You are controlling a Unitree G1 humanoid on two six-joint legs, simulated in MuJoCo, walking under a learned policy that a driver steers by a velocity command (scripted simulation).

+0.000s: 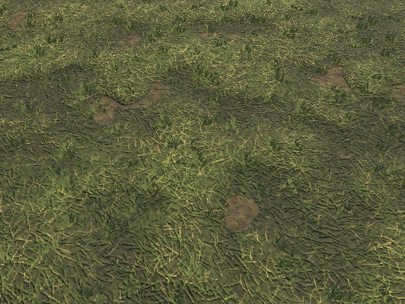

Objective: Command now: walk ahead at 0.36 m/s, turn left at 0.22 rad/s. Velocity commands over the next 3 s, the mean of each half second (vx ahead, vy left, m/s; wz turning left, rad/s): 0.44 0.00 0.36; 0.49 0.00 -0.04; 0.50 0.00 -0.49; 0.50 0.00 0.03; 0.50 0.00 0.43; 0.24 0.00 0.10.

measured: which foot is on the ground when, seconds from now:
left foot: up 0.00-0.10, down 0.12-0.60, up 0.62-1.00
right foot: down 0.00-0.12, up 0.14-0.56, down 0.58-1.00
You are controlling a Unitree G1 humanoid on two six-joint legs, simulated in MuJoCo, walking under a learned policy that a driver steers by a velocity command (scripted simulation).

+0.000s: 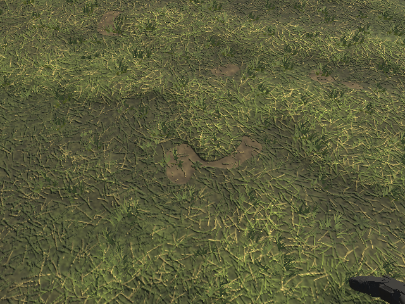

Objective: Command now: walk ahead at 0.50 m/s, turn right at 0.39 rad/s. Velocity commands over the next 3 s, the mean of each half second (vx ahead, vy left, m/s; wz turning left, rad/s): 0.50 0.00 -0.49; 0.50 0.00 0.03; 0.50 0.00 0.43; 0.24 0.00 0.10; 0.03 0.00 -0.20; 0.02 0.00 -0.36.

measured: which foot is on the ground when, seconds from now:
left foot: up 0.00-0.04, down 0.06-0.58, up 0.60-1.00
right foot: down 0.00-0.06, up 0.08-0.56, down 0.58-1.00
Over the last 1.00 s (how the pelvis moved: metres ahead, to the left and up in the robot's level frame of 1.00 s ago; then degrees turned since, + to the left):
0.51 0.15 -0.01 11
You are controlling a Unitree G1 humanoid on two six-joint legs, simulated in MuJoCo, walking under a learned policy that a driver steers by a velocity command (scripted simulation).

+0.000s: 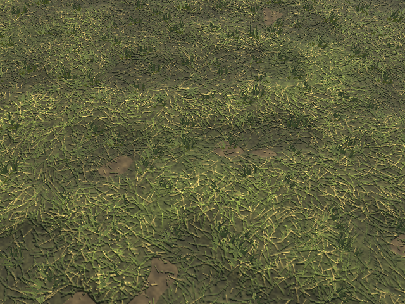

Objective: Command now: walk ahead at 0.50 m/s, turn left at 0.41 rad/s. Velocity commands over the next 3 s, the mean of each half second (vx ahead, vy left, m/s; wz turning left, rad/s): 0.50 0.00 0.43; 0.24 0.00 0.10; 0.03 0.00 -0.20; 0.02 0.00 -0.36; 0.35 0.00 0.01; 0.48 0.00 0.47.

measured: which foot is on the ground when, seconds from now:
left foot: up 0.00-0.10, down 0.12-0.62, up 0.64-0.96, down 0.98-1.00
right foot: down 0.00-0.14, up 0.16-0.58, down 0.60-1.00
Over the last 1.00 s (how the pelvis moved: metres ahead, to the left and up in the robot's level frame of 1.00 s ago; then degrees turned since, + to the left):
0.51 -0.11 0.00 -13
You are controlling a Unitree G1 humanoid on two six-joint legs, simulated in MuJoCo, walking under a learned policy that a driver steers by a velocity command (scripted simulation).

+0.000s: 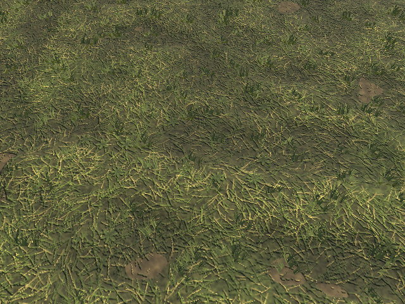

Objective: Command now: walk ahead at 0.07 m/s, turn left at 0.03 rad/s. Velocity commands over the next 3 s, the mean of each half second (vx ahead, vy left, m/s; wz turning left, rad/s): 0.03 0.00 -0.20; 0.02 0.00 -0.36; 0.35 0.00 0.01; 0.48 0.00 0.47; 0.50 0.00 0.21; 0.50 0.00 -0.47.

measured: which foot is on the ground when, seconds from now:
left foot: down 0.00-0.50, up 0.52-1.00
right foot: down 0.00-1.00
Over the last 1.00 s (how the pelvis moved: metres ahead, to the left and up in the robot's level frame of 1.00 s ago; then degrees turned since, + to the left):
0.48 0.05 0.00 16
